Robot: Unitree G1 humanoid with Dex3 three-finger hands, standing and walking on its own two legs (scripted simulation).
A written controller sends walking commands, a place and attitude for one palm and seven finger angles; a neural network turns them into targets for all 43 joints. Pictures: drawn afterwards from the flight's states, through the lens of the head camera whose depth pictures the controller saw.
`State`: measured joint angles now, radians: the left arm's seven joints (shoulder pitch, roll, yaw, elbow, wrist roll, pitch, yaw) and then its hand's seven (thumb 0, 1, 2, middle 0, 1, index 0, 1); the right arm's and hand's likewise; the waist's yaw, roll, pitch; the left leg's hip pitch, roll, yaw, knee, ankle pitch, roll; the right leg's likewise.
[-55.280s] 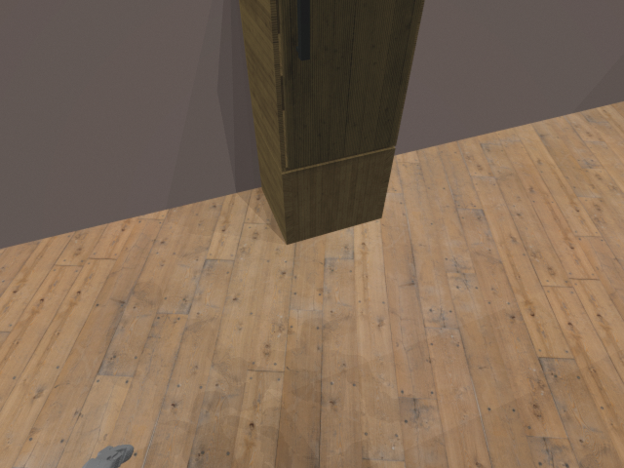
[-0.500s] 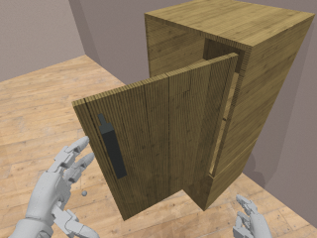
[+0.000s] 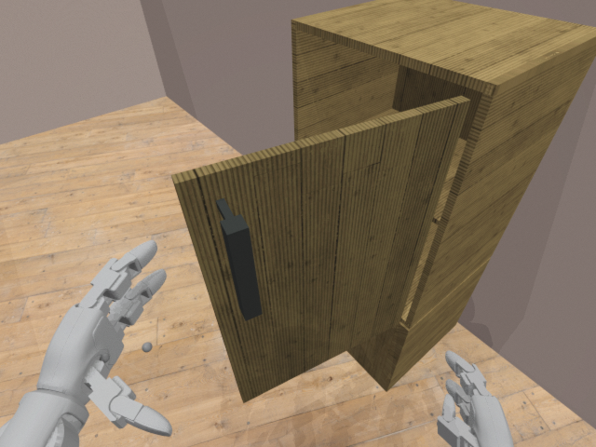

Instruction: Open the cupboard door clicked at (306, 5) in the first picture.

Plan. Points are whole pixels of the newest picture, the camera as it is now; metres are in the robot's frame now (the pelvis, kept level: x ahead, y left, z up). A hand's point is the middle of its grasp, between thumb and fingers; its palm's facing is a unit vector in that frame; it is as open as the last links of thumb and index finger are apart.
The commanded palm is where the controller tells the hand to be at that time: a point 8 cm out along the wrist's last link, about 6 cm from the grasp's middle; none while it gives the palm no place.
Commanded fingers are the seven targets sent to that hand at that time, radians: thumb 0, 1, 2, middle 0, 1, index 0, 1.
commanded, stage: draw the hand back to the body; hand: left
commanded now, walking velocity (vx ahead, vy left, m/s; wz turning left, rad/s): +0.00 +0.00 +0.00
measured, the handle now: (237, 261) +0.30 +0.11 +0.14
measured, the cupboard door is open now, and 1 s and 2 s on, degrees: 78 78 78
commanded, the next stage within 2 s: step back with the hand held close in 1.42 s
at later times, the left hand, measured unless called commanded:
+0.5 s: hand (105, 334) +0.19 +0.23 +0.14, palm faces +0.24 -0.92 -0.30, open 15.3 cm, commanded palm +0.15 +0.28 +0.16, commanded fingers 0.00 -0.01 0.51 -0.17 -0.30 -0.17 -0.30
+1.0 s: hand (101, 288) +0.23 +0.24 +0.16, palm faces +0.38 -0.82 -0.43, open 9.6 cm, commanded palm +0.18 +0.30 +0.18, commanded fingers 0.00 0.87 0.88 -0.20 -0.30 -0.20 -0.30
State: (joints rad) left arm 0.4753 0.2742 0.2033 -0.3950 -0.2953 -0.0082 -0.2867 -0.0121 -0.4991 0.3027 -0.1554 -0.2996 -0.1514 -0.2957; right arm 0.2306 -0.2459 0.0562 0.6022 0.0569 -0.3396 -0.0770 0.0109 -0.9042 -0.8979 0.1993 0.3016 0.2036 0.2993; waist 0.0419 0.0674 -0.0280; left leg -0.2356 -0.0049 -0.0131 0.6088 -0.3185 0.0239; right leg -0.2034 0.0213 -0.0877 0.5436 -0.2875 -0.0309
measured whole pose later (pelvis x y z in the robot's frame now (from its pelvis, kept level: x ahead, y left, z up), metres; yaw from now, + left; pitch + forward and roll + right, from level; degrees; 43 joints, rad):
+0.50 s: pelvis +0.01 +0.02 +0.00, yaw -1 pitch -3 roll -1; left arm 0.57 0.29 0.20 -0.53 -0.09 -0.03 0.01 -0.01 -0.31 0.38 -0.16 -0.30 -0.16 -0.30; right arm 0.21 -0.22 0.05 0.58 0.02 -0.25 -0.06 0.01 -0.90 -0.90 0.20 0.30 0.20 0.30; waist 0.06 0.04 0.00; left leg -0.19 -0.03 0.01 0.54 -0.30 0.05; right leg -0.17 0.00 -0.06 0.49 -0.27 0.00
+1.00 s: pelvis +0.04 +0.00 +0.01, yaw -2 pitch -3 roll +0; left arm 0.52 0.34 0.29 -0.43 -0.05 -0.08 0.12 0.01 0.53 0.74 -0.20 -0.30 -0.20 -0.30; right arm 0.20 -0.24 0.01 0.63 0.01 -0.09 -0.07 0.01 -0.91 -0.90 0.20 0.30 0.20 0.30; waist 0.05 0.08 0.01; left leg -0.09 -0.02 0.02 0.43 -0.29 0.03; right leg -0.09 0.01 -0.05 0.41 -0.27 -0.02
